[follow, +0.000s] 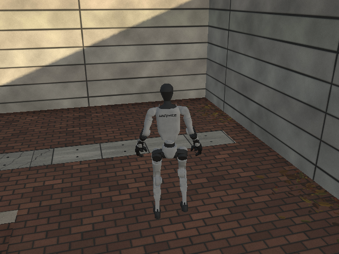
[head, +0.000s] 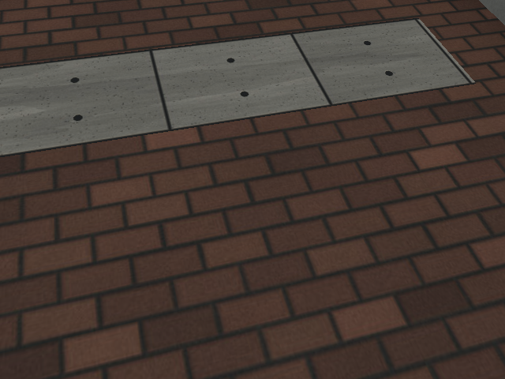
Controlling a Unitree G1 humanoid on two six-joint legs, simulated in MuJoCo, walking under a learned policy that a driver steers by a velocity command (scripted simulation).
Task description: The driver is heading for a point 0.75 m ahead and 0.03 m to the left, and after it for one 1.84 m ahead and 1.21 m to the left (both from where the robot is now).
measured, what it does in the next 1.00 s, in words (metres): walks ahead: right foot, then left foot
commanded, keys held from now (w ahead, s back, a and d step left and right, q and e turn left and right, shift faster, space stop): e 0.04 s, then no key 0.40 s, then w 0.32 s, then no key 0.24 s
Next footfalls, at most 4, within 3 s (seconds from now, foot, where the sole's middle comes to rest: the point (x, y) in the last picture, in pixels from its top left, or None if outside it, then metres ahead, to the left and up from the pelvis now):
0.16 right None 0.04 -0.15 -0.78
0.54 left None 0.04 0.08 -0.78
0.88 right None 0.19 -0.22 -0.78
1.38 left None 0.23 -0.01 -0.78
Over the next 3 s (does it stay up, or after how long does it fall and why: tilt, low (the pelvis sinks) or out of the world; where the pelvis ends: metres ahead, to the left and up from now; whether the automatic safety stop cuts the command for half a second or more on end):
stays up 0.50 0.00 -0.02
